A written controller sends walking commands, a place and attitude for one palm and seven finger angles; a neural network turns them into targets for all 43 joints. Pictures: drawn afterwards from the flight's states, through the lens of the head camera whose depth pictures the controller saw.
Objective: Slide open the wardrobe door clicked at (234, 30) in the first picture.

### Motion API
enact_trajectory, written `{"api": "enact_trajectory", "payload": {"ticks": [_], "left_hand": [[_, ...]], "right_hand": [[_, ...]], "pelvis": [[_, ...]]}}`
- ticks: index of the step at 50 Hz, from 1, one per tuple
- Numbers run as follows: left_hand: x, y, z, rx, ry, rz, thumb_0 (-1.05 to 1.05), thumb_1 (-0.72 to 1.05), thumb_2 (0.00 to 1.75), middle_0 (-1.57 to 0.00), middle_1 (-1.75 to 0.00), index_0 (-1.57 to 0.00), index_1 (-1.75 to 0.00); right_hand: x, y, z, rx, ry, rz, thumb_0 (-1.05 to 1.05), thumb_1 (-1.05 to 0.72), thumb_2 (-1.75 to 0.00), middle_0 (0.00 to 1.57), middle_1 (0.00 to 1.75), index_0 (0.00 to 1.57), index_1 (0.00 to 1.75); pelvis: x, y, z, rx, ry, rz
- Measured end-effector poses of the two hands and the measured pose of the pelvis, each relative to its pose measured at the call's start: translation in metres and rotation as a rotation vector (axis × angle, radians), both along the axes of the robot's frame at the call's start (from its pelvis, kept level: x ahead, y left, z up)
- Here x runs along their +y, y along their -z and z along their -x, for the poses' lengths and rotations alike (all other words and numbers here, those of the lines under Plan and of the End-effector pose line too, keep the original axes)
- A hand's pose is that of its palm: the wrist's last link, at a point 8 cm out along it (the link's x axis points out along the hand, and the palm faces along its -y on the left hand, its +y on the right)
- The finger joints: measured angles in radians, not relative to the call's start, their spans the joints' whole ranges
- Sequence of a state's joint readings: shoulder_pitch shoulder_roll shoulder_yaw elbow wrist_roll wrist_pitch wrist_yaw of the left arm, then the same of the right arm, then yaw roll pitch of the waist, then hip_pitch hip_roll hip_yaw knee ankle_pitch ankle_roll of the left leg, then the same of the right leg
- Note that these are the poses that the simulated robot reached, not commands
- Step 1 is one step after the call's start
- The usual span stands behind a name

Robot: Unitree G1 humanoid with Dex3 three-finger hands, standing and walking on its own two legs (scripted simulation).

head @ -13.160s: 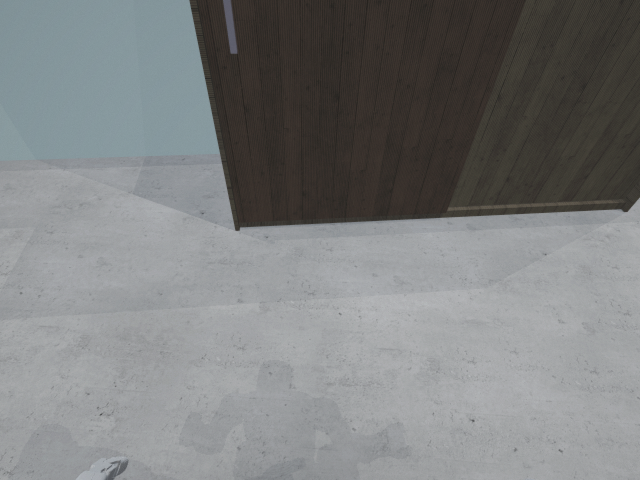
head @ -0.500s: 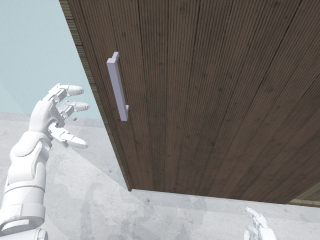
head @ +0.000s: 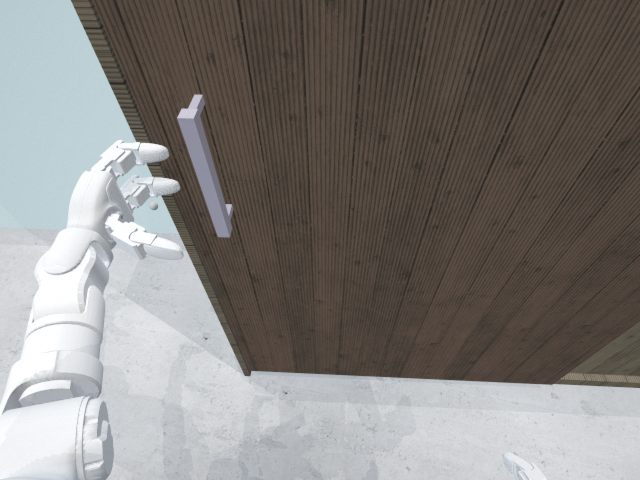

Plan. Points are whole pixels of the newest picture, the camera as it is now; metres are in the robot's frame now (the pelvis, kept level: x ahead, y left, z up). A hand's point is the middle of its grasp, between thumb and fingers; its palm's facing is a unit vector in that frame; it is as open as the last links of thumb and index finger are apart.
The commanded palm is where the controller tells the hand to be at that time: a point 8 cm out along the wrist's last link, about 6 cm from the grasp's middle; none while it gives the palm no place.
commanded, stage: move the hooked fingers beside the handle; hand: left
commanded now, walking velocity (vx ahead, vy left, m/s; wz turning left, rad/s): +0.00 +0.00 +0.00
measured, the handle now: (212, 173) +0.48 +0.16 +0.12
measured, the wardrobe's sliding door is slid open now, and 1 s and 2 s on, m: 0.00 0.00 0.00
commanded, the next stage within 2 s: feel for the door with the fingertips in 1.24 s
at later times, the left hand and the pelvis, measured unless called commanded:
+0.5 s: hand (163, 192) +0.43 +0.21 +0.13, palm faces -0.03 -1.00 -0.02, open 13.6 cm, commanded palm +0.41 +0.27 +0.12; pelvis -0.01 +0.00 -0.01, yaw +0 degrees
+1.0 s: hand (155, 196) +0.43 +0.22 +0.12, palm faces -0.03 -1.00 -0.01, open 13.8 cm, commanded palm +0.41 +0.27 +0.12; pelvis +0.00 +0.01 -0.01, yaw +0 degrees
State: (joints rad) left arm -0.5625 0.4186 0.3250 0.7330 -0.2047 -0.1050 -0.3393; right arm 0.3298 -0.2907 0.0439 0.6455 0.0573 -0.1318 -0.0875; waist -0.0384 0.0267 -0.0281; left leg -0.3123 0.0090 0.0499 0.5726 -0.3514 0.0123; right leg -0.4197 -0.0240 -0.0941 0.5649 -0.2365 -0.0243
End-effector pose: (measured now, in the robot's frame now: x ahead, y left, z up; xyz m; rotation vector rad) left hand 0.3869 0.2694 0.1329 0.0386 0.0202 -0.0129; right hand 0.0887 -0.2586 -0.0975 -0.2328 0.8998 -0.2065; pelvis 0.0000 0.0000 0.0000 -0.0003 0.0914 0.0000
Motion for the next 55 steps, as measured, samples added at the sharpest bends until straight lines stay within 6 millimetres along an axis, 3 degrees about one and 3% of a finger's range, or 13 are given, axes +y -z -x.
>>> {"api": "enact_trajectory", "payload": {"ticks": [12,29,36,42,55], "left_hand": [[-0.011,0.003,-0.024,0.003,0.000,0.013,-0.02,-0.49,0.30,-0.31,-1.20,-0.31,-1.21],[0.000,0.005,-0.029,-0.020,0.028,0.008,-0.02,-0.49,0.30,-0.38,-1.24,-0.38,-1.24],[0.012,0.012,-0.024,-0.006,-0.004,0.021,-0.02,-0.49,0.30,-0.34,-1.22,-0.35,-1.22],[0.009,0.011,-0.024,-0.031,0.022,0.016,-0.02,-0.50,0.30,-0.31,-1.21,-0.32,-1.21],[0.008,0.010,-0.027,-0.027,0.010,0.029,-0.02,-0.50,0.30,-0.34,-1.23,-0.33,-1.22]], "right_hand": [[-0.006,0.006,0.028,0.076,0.034,0.004,0.01,-0.90,-0.89,0.21,0.30,0.20,0.30],[-0.004,0.011,0.053,0.144,0.051,0.010,0.01,-0.90,-0.89,0.21,0.30,0.20,0.30],[-0.003,0.008,0.054,0.132,0.062,0.014,0.01,-0.90,-0.89,0.21,0.30,0.20,0.30],[0.002,0.009,0.050,0.143,0.047,0.020,0.01,-0.90,-0.89,0.21,0.30,0.20,0.30],[0.018,0.008,0.023,0.100,0.017,-0.010,0.01,-0.90,-0.89,0.21,0.30,0.20,0.30]], "pelvis": [[-0.001,0.003,0.007,0.027,0.004,-0.002],[0.002,0.008,0.014,0.062,0.008,0.001],[0.005,0.008,0.014,0.067,0.017,0.003],[0.010,0.008,0.013,0.066,0.006,0.009],[0.015,0.006,0.001,0.063,0.003,0.013]]}}
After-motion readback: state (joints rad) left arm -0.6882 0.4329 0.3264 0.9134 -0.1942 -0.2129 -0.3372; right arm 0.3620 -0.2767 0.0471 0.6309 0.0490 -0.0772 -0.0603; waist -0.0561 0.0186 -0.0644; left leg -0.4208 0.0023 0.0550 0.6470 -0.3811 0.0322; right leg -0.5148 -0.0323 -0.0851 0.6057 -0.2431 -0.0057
